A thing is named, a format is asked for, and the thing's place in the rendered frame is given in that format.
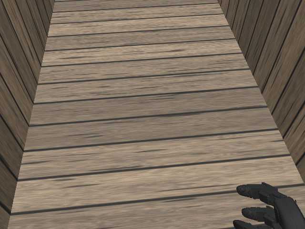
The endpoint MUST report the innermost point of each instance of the right robot hand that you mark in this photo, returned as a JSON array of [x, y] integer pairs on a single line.
[[285, 214]]

